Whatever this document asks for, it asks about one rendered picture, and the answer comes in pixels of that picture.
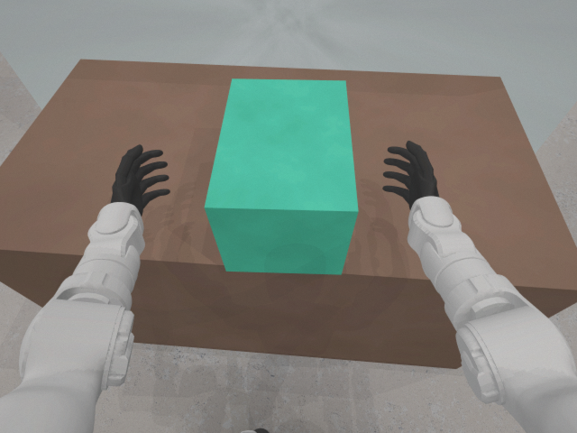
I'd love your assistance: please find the right robot forearm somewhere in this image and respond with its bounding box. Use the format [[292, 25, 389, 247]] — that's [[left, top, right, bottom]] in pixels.
[[408, 196, 577, 376]]

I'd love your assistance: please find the robot left upper arm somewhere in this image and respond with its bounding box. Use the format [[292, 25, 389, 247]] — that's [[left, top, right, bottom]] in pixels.
[[0, 299, 134, 433]]

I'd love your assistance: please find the robot right upper arm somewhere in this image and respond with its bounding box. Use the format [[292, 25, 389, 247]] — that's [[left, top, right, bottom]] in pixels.
[[456, 306, 577, 433]]

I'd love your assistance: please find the robot right hand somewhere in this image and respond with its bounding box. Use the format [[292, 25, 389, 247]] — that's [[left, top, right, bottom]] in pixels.
[[382, 141, 439, 210]]

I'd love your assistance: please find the left robot forearm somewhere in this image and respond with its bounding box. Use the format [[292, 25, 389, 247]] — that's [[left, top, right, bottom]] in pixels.
[[19, 202, 145, 381]]

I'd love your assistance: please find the robot left hand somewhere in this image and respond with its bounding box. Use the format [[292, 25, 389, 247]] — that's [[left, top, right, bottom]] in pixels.
[[110, 144, 170, 216]]

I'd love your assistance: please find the carton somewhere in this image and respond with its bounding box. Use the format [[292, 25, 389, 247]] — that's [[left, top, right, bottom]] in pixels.
[[205, 78, 359, 275]]

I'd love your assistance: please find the pedestal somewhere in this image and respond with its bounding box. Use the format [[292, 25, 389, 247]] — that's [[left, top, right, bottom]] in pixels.
[[0, 59, 577, 369]]

